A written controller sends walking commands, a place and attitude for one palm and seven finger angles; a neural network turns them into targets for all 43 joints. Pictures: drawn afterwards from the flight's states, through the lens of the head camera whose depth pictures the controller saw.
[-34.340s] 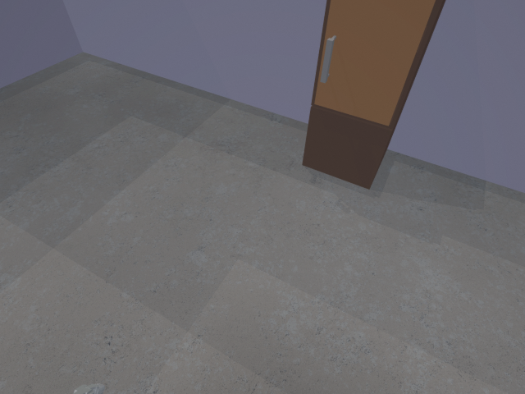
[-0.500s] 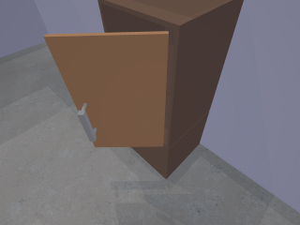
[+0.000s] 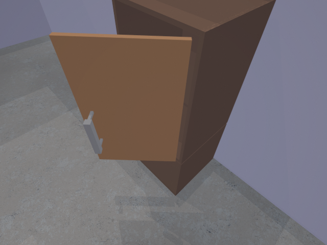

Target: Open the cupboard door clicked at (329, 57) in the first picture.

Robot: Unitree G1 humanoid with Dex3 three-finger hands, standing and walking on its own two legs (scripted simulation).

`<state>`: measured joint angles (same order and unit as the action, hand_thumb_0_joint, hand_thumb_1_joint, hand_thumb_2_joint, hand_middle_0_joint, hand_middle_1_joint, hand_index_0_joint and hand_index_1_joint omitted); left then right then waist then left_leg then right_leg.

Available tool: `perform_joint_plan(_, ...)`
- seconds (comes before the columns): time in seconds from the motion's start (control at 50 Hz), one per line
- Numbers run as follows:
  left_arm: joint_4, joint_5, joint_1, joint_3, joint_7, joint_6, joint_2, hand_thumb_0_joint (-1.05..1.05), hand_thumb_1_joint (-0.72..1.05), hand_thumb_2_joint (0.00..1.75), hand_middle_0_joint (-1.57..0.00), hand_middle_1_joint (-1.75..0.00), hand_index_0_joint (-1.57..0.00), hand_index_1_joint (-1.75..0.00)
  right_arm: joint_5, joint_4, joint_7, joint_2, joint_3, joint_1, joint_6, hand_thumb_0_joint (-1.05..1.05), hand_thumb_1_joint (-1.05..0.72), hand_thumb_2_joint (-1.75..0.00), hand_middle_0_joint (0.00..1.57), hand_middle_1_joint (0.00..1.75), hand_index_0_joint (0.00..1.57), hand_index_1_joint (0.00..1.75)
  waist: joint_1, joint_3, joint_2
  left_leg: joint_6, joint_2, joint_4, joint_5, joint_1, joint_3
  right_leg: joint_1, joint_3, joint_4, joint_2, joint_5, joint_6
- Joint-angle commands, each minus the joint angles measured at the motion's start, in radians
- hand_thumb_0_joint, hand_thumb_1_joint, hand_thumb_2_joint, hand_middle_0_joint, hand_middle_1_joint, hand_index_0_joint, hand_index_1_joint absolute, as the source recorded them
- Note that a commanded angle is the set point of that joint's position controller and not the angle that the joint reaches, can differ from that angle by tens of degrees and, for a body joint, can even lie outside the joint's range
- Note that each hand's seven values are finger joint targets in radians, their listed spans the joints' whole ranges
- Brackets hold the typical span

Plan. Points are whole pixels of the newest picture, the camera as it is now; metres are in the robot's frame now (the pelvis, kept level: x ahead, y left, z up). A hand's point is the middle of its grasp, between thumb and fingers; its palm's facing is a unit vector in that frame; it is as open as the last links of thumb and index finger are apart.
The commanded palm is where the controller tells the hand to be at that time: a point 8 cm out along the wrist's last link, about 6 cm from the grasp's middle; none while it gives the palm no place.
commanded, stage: look again from close up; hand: left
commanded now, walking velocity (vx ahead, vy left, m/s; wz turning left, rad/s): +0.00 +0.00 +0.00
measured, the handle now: (95, 133) +0.50 +0.29 -0.11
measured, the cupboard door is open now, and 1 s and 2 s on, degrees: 45 45 45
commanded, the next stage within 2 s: come to a stop and stand still in 0.60 s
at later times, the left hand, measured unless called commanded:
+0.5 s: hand out of the picture +0.01 +0.20 -0.17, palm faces +0.00 -0.98 -0.21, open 7.4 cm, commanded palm none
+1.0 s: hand out of the picture +0.01 +0.21 -0.17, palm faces -0.01 -0.97 -0.23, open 7.4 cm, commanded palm none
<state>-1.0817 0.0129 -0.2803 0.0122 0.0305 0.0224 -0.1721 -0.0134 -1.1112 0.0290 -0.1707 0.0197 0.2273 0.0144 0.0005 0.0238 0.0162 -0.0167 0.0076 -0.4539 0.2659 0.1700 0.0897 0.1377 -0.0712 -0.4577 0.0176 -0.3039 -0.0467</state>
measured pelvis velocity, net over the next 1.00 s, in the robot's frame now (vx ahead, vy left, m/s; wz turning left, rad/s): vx -0.02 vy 0.03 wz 0.00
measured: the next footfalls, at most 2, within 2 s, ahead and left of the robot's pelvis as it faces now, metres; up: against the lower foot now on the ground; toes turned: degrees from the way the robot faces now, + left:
none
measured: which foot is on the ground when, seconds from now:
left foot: down 0.00-1.00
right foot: down 0.00-1.00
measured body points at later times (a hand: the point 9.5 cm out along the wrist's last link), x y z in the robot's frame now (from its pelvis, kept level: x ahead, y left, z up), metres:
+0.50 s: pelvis -0.01 +0.01 +0.00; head +0.00 +0.02 +0.45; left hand +0.01 +0.25 -0.16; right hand +0.02 -0.22 -0.15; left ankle -0.01 +0.11 -0.74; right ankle -0.03 -0.08 -0.74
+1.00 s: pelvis -0.02 +0.03 +0.00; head -0.01 +0.02 +0.45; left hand +0.01 +0.26 -0.15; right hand +0.01 -0.20 -0.16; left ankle -0.01 +0.11 -0.74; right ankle -0.03 -0.08 -0.74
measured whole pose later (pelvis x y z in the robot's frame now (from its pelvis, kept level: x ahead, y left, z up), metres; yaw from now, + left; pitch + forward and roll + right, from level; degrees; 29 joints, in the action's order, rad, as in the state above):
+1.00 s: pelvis -0.02 +0.03 +0.00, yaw +0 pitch -1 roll +0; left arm -1.07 0.01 -0.27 0.03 0.03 0.02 -0.17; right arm -0.02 -1.04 0.02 -0.19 0.02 0.26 0.01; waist -0.01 0.02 -0.04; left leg -0.06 -0.02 -0.50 0.26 0.21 0.10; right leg 0.18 -0.06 -0.50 -0.02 -0.30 -0.01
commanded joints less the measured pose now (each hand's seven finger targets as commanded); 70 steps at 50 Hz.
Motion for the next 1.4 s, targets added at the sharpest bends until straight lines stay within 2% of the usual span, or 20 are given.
perform_joint_plan(0.0,0.034,-0.004,-0.041,-0.021,0.010,0.016,-0.130,0.00,0.90,0.90,-0.20,-0.30,-0.20,-0.30,0.001,0.024,0.004,-0.114,-0.021,0.029,0.021,0.00,-0.90,-0.90,0.20,0.30,0.20,0.30,0.000,-0.007,-0.019,-0.021,0.108,0.063,-0.217,-0.018,-0.102,0.016,0.138,0.075,-0.140,0.335,-0.005)
perform_joint_plan(0.36,0.019,-0.001,-0.018,-0.023,0.006,0.011,-0.143,0.00,0.90,0.90,-0.20,-0.30,-0.20,-0.30,0.001,0.007,0.002,-0.138,-0.023,0.013,0.025,0.00,-0.90,-0.90,0.20,0.30,0.20,0.30,0.007,0.021,-0.019,-0.029,0.116,0.116,-0.183,-0.010,-0.118,0.031,0.135,0.099,-0.137,0.228,0.000)
perform_joint_plan(0.44,0.019,0.000,-0.013,-0.025,0.004,0.011,-0.146,0.00,0.90,0.90,-0.20,-0.30,-0.20,-0.30,0.001,0.004,0.002,-0.136,-0.024,0.012,0.025,0.00,-0.90,-0.90,0.20,0.30,0.20,0.30,0.007,0.024,0.002,-0.029,0.117,0.121,-0.173,-0.011,-0.119,0.034,0.135,0.105,-0.136,0.223,-0.001)
perform_joint_plan(0.5,0.017,-0.002,-0.009,-0.023,0.003,0.010,-0.149,0.00,0.90,0.90,-0.20,-0.30,-0.20,-0.30,0.000,0.004,0.001,-0.147,-0.023,0.012,0.026,0.00,-0.90,-0.90,0.20,0.30,0.20,0.30,0.007,0.011,-0.022,-0.030,0.119,0.130,-0.172,-0.017,-0.124,0.037,0.137,0.106,-0.137,0.196,-0.001)
perform_joint_plan(0.6,0.014,-0.001,-0.001,-0.024,0.002,0.008,-0.152,0.00,0.90,0.90,-0.20,-0.30,-0.20,-0.30,0.000,0.003,0.000,-0.151,-0.024,0.012,0.027,0.00,-0.90,-0.90,0.20,0.30,0.20,0.30,0.006,0.021,-0.019,-0.030,0.121,0.142,-0.159,-0.008,-0.130,0.043,0.137,0.110,-0.135,0.170,0.000)
perform_joint_plan(0.68,0.013,-0.001,0.000,-0.025,0.002,0.010,-0.157,0.00,0.90,0.90,-0.20,-0.30,-0.20,-0.30,0.000,0.000,0.001,-0.155,-0.025,0.012,0.029,0.00,-0.90,-0.90,0.20,0.30,0.20,0.30,0.007,0.001,-0.018,-0.031,0.121,0.137,-0.188,-0.022,-0.130,0.032,0.135,0.106,-0.138,0.199,0.001)
perform_joint_plan(0.7,0.020,-0.001,0.013,-0.032,0.002,0.012,-0.181,0.00,0.90,0.90,-0.20,-0.30,-0.20,-0.30,0.000,0.007,0.001,-0.181,-0.032,0.003,0.029,0.00,-0.90,-0.90,0.20,0.30,0.20,0.30,0.009,0.011,-0.027,-0.032,0.120,0.135,-0.201,-0.016,-0.131,0.036,0.142,0.104,-0.144,0.216,-0.005)
perform_joint_plan(0.74,0.022,0.002,0.015,-0.032,0.002,0.013,-0.181,0.00,0.90,0.90,-0.20,-0.30,-0.20,-0.30,0.002,0.008,0.000,-0.174,-0.033,-0.001,0.029,0.00,-0.90,-0.90,0.20,0.30,0.20,0.30,0.008,0.005,-0.008,-0.034,0.124,0.140,-0.191,-0.023,-0.130,0.036,0.141,0.108,-0.143,0.207,-0.004)
perform_joint_plan(0.76,-0.010,0.009,-0.085,-0.013,0.046,0.019,-0.103,0.00,0.90,0.90,-0.20,-0.30,-0.20,-0.30,0.012,0.078,-0.009,-0.139,-0.027,-0.038,0.029,0.00,-0.90,-0.90,0.20,0.30,0.20,0.30,0.023,0.065,-0.031,-0.001,0.127,-0.061,-0.276,0.043,-0.079,0.081,0.163,0.094,-0.190,0.465,0.031)
perform_joint_plan(0.78,0.037,0.001,-0.036,-0.013,0.037,0.026,-0.150,0.00,0.90,0.90,-0.20,-0.30,-0.20,-0.30,0.005,0.088,-0.014,-0.080,-0.018,0.042,0.011,0.00,-0.90,-0.90,0.20,0.30,0.20,0.30,-0.028,-0.002,-0.035,0.004,0.085,-0.015,-0.049,0.034,-0.102,0.070,0.197,0.093,-0.207,0.280,-0.011)
perform_joint_plan(0.8,0.057,-0.001,0.000,-0.010,0.028,0.025,-0.145,0.00,0.90,0.90,-0.20,-0.30,-0.20,-0.30,0.000,0.090,-0.018,-0.093,-0.019,0.073,0.009,0.00,-0.90,-0.90,0.20,0.30,0.20,0.30,-0.035,-0.003,-0.048,0.001,0.088,0.012,-0.024,0.046,-0.112,0.096,0.173,0.083,-0.176,0.103,-0.026)
perform_joint_plan(0.82,0.065,-0.003,-0.003,-0.005,0.021,0.023,-0.136,0.00,0.90,0.90,-0.20,-0.30,-0.20,-0.30,-0.002,0.097,-0.020,-0.103,-0.019,0.071,0.011,0.00,-0.90,-0.90,0.20,0.30,0.20,0.30,-0.030,-0.001,-0.096,-0.008,0.097,0.032,-0.063,0.046,-0.127,0.109,0.159,0.066,-0.147,0.059,-0.027)
perform_joint_plan(0.84,0.068,-0.002,-0.011,-0.009,0.018,0.025,-0.137,0.00,0.90,0.90,-0.20,-0.30,-0.20,-0.30,-0.006,0.102,-0.020,-0.100,-0.017,0.068,0.019,0.00,-0.90,-0.90,0.20,0.30,0.20,0.30,-0.018,-0.022,-0.153,-0.019,0.105,0.036,-0.166,0.039,-0.133,0.082,0.137,0.035,-0.135,0.144,-0.025)
perform_joint_plan(0.88,0.062,-0.006,-0.023,-0.007,0.014,0.019,-0.128,0.00,0.90,0.90,-0.20,-0.30,-0.20,-0.30,-0.002,0.115,-0.014,-0.113,-0.015,0.066,0.019,0.00,-0.90,-0.90,0.20,0.30,0.20,0.30,-0.009,-0.030,-0.080,-0.032,0.112,0.050,-0.178,0.042,-0.145,0.053,0.125,0.026,-0.119,0.132,-0.017)
perform_joint_plan(0.92,0.060,-0.005,-0.020,-0.002,0.013,0.011,-0.113,0.00,0.90,0.90,-0.20,-0.30,-0.20,-0.30,-0.001,0.117,-0.012,-0.122,-0.017,0.068,0.018,0.00,-0.90,-0.90,0.20,0.30,0.20,0.30,-0.009,0.013,-0.014,-0.035,0.110,0.074,-0.123,0.051,-0.144,0.077,0.123,0.036,-0.114,0.094,-0.010)
perform_joint_plan(0.94,0.060,-0.003,-0.016,-0.003,0.012,0.010,-0.112,0.00,0.90,0.90,-0.20,-0.30,-0.20,-0.30,-0.003,0.113,-0.012,-0.118,-0.016,0.070,0.021,0.00,-0.90,-0.90,0.20,0.30,0.20,0.30,-0.007,0.032,-0.026,-0.039,0.110,0.085,-0.145,0.059,-0.151,0.079,0.116,0.030,-0.112,0.106,-0.008)
perform_joint_plan(1.02,0.055,-0.002,-0.021,-0.003,0.010,0.000,-0.104,0.00,0.90,0.90,-0.20,-0.30,-0.20,-0.30,-0.002,0.096,-0.011,-0.121,-0.017,0.076,0.017,0.00,-0.90,-0.90,0.20,0.30,0.20,0.30,-0.006,0.085,0.012,-0.040,0.106,0.137,-0.012,0.078,-0.158,0.110,0.120,0.047,-0.106,0.020,-0.001)
perform_joint_plan(1.04,0.053,0.000,-0.024,-0.004,0.010,0.000,-0.104,0.00,0.90,0.90,-0.20,-0.30,-0.20,-0.30,-0.002,0.091,-0.012,-0.115,-0.018,0.073,0.017,0.00,-0.90,-0.90,0.20,0.30,0.20,0.30,-0.001,0.098,-0.002,-0.042,0.106,0.146,-0.005,0.087,-0.154,0.110,0.115,0.050,-0.108,0.029,0.000)
perform_joint_plan(1.22,0.024,-0.003,-0.044,-0.008,0.010,0.006,-0.099,0.00,0.90,0.90,-0.20,-0.30,-0.20,-0.30,0.001,0.040,-0.006,-0.102,-0.015,0.088,0.028,0.00,-0.90,-0.90,0.20,0.30,0.20,0.30,0.002,0.014,-0.002,-0.039,0.102,0.125,-0.136,0.010,-0.126,0.065,0.129,0.057,-0.123,0.132,0.005)
perform_joint_plan(1.38,-0.002,-0.003,-0.042,-0.011,0.012,0.004,-0.096,0.00,0.90,0.90,-0.20,-0.30,-0.20,-0.30,0.003,0.002,0.001,-0.088,-0.016,0.089,0.028,0.00,-0.90,-0.90,0.20,0.30,0.20,0.30,0.002,0.025,-0.020,-0.035,0.110,0.117,-0.194,-0.007,-0.116,0.056,0.124,0.062,-0.124,0.179,0.006)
